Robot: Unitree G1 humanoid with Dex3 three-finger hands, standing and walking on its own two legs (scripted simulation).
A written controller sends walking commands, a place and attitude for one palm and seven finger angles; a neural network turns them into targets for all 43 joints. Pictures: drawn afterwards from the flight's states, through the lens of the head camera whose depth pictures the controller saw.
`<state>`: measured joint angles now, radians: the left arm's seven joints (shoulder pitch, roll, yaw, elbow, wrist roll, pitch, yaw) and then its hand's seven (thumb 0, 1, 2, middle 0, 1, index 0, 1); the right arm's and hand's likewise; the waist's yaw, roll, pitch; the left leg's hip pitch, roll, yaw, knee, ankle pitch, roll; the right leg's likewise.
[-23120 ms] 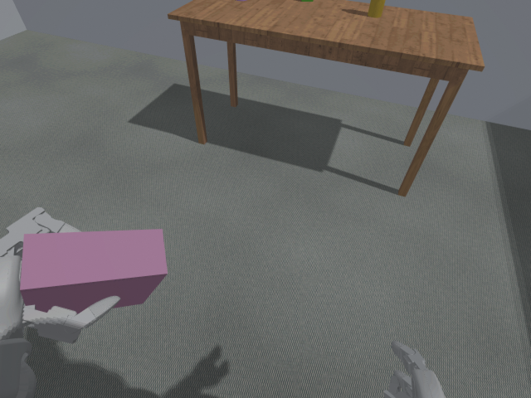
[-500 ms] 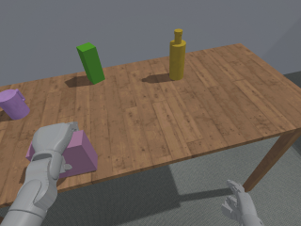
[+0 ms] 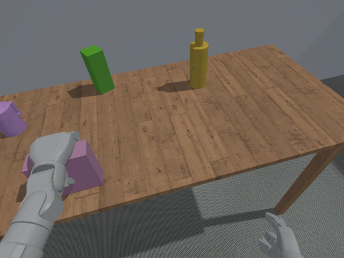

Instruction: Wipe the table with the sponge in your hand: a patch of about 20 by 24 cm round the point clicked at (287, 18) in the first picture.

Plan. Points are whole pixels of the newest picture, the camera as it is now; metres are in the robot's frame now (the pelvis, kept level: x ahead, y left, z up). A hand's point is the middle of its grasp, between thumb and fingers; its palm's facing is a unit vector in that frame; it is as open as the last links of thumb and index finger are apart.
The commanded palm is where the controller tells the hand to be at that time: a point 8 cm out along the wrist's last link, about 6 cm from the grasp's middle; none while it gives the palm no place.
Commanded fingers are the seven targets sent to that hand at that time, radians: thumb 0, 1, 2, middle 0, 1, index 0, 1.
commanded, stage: wipe forward along the first lane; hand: left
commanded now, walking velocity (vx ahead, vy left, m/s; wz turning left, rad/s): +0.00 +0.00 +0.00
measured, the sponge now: (70, 175) +0.28 +0.32 +0.01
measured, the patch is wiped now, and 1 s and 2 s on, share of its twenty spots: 0.10 0.25 0.50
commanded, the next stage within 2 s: slide across to the middle lane in 1.36 s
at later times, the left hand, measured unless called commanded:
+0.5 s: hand (67, 146) +0.34 +0.33 +0.06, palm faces -0.11 -0.01 -0.99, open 9.6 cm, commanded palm +0.33 +0.33 +0.10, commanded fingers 0.00 0.10 1.30 -1.20 -1.60 -1.20 -1.60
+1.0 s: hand (69, 131) +0.39 +0.35 +0.06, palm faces -0.14 +0.01 -0.99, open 9.7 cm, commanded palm +0.38 +0.35 +0.10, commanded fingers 0.00 0.10 1.30 -1.20 -1.60 -1.20 -1.60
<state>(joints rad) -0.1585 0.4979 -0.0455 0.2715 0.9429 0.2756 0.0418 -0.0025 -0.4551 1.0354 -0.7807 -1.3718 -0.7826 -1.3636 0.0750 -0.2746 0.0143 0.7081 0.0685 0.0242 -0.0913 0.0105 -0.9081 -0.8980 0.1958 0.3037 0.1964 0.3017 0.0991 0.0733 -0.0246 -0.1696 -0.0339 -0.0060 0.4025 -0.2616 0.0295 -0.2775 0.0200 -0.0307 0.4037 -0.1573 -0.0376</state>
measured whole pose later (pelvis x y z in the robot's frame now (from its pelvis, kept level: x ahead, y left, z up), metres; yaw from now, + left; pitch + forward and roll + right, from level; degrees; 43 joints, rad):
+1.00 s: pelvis -0.01 +0.01 -0.01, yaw +0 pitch +11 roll +0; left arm -0.65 0.64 0.04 0.93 1.02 0.04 0.10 0.02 -0.50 1.09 -0.79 -1.36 -0.79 -1.37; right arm 0.26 -0.29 -0.01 0.73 0.09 0.06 -0.08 0.01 -0.91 -0.90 0.20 0.30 0.20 0.30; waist -0.01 0.04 -0.09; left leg -0.42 -0.03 0.00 0.52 -0.29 0.04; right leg -0.51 0.02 -0.03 0.47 -0.15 -0.03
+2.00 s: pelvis +0.03 +0.03 -0.01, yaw +0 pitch +12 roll -1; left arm -0.74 0.56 -0.05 0.94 1.01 0.14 0.12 0.00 -0.49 1.10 -0.77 -1.39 -0.77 -1.41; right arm 0.24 -0.26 -0.01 0.75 0.07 0.10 -0.06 0.01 -0.91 -0.90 0.20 0.30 0.20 0.30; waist -0.02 0.05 -0.10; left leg -0.37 -0.05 -0.01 0.48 -0.31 0.06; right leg -0.45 0.01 -0.03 0.42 -0.18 0.00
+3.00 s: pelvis +0.02 +0.01 +0.00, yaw +0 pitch +7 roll -1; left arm -0.51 0.39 -0.18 0.61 0.99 0.38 0.14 0.00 -0.47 1.09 -0.75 -1.42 -0.74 -1.44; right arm 0.13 -0.27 0.01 0.69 0.09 0.14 -0.06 0.01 -0.91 -0.90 0.20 0.30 0.20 0.30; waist 0.04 0.07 -0.10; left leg -0.27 -0.04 -0.01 0.46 -0.31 0.04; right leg -0.37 0.02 -0.03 0.44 -0.20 -0.02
